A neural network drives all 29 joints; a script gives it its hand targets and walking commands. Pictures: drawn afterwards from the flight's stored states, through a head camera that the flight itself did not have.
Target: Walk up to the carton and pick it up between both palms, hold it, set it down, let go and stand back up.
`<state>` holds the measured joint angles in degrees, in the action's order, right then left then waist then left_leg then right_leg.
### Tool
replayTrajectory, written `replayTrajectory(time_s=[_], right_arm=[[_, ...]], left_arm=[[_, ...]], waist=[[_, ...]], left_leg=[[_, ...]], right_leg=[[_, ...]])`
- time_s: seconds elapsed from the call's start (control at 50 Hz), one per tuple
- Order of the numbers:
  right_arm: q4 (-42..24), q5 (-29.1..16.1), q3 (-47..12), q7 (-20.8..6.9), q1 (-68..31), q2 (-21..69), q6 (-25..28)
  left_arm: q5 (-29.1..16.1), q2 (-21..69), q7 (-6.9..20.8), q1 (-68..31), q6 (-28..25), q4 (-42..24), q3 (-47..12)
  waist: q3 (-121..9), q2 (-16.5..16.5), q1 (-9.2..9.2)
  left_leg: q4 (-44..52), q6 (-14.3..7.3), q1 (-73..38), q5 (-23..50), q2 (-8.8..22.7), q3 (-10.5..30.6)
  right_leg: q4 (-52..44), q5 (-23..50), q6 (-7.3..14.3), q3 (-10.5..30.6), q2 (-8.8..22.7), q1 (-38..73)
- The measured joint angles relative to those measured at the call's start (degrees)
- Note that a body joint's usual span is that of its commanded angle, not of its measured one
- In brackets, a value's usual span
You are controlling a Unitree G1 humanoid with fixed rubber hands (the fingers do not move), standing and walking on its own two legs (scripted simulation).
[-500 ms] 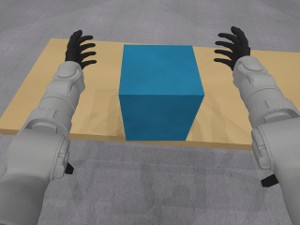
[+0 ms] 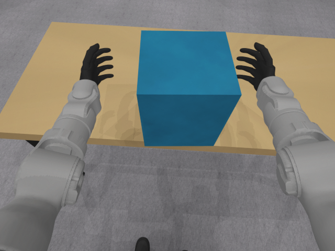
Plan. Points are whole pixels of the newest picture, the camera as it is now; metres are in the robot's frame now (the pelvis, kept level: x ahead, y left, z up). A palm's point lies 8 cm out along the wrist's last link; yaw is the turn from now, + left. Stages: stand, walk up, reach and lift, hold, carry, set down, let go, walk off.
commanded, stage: reach and lift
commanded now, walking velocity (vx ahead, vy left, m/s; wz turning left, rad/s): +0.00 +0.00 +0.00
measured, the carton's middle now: (181, 94) +0.52 +0.00 +0.01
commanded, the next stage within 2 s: none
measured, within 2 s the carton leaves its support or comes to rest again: neither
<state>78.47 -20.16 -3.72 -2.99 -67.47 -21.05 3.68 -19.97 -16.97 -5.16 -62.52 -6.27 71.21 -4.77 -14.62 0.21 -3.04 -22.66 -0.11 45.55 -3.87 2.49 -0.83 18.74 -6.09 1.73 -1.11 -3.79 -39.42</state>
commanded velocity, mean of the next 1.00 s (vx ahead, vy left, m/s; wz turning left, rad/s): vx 0.00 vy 0.00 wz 0.00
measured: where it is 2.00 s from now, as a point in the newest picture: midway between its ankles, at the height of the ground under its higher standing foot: outside the picture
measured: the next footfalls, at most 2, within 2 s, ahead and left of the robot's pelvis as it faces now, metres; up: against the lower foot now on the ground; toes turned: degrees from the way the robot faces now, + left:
none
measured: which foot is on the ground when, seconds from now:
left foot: down 0.00-1.00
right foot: down 0.00-1.00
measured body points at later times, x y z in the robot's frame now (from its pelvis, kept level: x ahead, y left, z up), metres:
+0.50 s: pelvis -0.01 +0.00 -0.01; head +0.18 +0.01 +0.40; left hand +0.50 +0.20 +0.03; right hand +0.54 -0.15 +0.04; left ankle +0.04 +0.11 -0.73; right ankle +0.00 -0.10 -0.73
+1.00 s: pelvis +0.02 +0.00 +0.00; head +0.21 -0.01 +0.41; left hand +0.50 +0.16 +0.00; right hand +0.52 -0.14 +0.01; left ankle +0.04 +0.11 -0.73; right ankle +0.00 -0.10 -0.73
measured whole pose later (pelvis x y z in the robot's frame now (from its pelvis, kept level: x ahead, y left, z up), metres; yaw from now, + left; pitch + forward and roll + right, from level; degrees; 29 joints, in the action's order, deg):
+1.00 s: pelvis +0.02 +0.00 +0.00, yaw +2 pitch +36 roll -1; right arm 53.4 25.7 33.3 -0.3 -54.5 -0.9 14.4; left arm 17.5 2.8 -6.9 -52.3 -16.1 55.4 28.8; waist -12.9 2.6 -1.8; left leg -9.4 0.0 47.4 2.4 1.2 0.3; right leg 8.1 -1.5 1.9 -2.4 -2.7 -42.2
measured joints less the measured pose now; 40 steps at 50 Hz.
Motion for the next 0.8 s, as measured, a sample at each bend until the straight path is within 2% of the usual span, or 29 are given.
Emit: replayTrajectory(time_s=[0.14,0.24,0.32,0.4,0.48,0.58,0.68,0.74,0.8], right_arm=[[1.6,0.7,-0.3,0.5,-4.2,-0.8,1.5],[2.2,0.6,-1.4,0.9,-3.6,-0.5,4.0],[0.8,0.1,-1.4,0.4,-1.6,0.5,6.2],[-2.0,1.4,0.9,0.6,0.0,1.5,7.2],[-6.8,5.1,3.5,1.6,0.5,2.0,7.4],[-9.5,9.9,7.7,2.6,0.2,3.0,7.5],[-15.3,15.8,13.7,3.0,1.6,4.7,7.3],[-18.7,22.2,18.8,2.8,2.6,7.5,7.7],[-21.3,30.2,25.9,3.0,3.6,11.3,9.4]], left_arm=[[0.5,0.7,-0.1,-3.7,-2.7,5.2,2.3],[0.8,0.4,0.8,-4.4,-7.1,9.0,3.8],[2.0,0.5,1.2,-2.8,-10.0,7.1,4.3],[3.0,1.8,0.9,-1.2,-10.0,2.5,4.8],[5.0,3.3,0.6,-1.3,-9.1,-1.4,6.8],[10.1,5.1,-0.1,-0.5,-7.6,-5.7,10.6],[15.5,8.1,-0.7,0.7,-6.3,-12.2,14.7],[21.0,11.7,0.4,1.5,-5.5,-14.3,18.3],[26.7,15.4,-1.9,3.3,-6.7,-17.9,24.6]], waist=[[0.2,0.6,-1.0],[-0.4,-0.1,-0.58],[-1.1,-0.6,-0.43],[-0.9,-0.1,-0.85],[0.7,0.2,-1.59],[2.4,0.8,-1.37],[5.6,1.2,-1.25],[7.1,1.7,-0.64],[8.3,2.0,0.17]], left_leg=[[-0.6,-0.3,4.0,0.5,0.3,-0.9],[0.3,-0.3,6.0,1.1,0.1,-1.2],[1.7,-0.3,7.5,2.0,-0.1,-1.1],[2.5,-0.3,8.8,2.8,-0.1,-0.6],[3.4,-0.4,9.3,3.5,0.0,-0.5],[5.4,-0.6,9.2,4.8,-0.2,-0.5],[7.8,-0.6,7.5,6.1,-0.4,-0.3],[9.2,-0.5,6.4,6.7,-0.5,-0.1],[10.5,-0.4,5.1,7.2,-0.7,0.3]], right_leg=[[1.6,0.3,-0.2,0.8,-0.1,-4.9],[2.0,0.4,-0.3,1.0,0.1,-7.5],[1.0,1.0,-0.2,1.0,0.2,-9.1],[-1.0,2.2,-0.3,0.5,0.2,-9.8],[-3.1,3.6,-0.3,0.5,0.0,-9.7],[-5.3,5.0,-0.5,0.4,0.3,-9.5],[-7.8,6.3,-0.5,0.3,0.4,-7.7],[-9.6,7.1,-0.4,0.0,0.5,-6.4],[-10.4,7.2,-0.3,-0.4,0.6,-5.2]])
